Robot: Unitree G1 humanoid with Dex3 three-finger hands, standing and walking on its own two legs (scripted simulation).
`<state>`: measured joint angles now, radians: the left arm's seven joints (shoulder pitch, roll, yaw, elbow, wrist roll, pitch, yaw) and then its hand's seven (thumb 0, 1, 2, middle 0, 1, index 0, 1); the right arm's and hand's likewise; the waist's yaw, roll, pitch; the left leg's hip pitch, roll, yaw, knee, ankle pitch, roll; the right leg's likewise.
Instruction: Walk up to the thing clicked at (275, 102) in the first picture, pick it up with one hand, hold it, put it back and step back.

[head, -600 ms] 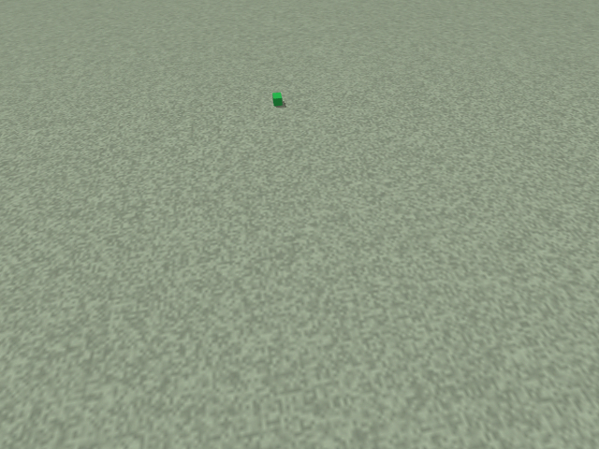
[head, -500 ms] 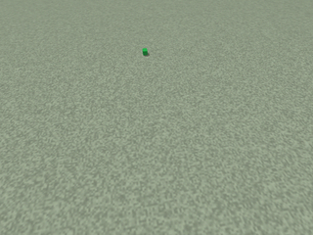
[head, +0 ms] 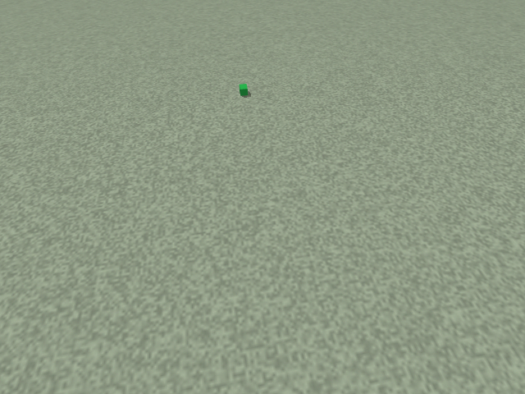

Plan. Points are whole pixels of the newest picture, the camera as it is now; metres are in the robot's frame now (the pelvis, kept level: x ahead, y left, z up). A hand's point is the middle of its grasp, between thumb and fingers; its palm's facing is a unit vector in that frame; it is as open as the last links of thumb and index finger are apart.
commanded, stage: stand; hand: left
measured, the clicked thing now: (243, 89) +2.32 +0.19 -0.76
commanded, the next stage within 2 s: walk up in 0.52 s
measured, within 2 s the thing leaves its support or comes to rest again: neither
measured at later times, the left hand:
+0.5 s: hand out of the picture +0.08 +0.25 -0.16, palm faces -0.02 -0.94 -0.34, open 7.4 cm
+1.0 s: hand (83, 374) +0.21 +0.35 -0.16, palm faces -0.07 -0.94 -0.33, open 7.4 cm
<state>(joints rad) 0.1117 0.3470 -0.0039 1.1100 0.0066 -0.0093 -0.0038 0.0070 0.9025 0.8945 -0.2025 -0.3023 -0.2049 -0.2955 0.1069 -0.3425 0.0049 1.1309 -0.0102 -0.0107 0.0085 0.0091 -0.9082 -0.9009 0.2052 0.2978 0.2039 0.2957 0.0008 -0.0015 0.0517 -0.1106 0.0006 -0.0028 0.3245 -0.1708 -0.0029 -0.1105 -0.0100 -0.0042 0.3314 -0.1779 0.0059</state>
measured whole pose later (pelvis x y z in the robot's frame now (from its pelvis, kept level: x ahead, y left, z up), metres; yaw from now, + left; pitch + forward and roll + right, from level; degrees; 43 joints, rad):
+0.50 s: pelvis +0.01 +0.00 +0.00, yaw +0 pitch -2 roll +0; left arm 0.12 0.35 0.00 1.11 0.01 -0.01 0.00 0.01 0.90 0.89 -0.20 -0.30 -0.20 -0.30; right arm 0.11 -0.34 0.01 1.13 -0.01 -0.01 0.01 0.01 -0.91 -0.90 0.21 0.30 0.20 0.30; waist 0.00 0.00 0.06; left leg -0.10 0.00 0.00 0.32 -0.18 -0.01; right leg -0.11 -0.01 0.00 0.33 -0.19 0.00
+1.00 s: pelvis +0.14 +0.06 -0.01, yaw -3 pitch -2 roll +1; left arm 0.24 0.48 0.06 1.02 0.01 -0.03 -0.10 0.01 0.91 0.89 -0.20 -0.30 -0.20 -0.29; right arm 0.26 -0.42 -0.08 0.96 -0.02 -0.09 0.06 0.01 -0.91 -0.90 0.21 0.30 0.20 0.30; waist 0.00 -0.07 -0.01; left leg -0.16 0.02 0.13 0.43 -0.25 0.02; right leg -0.48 -0.03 0.05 1.03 -0.30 -0.01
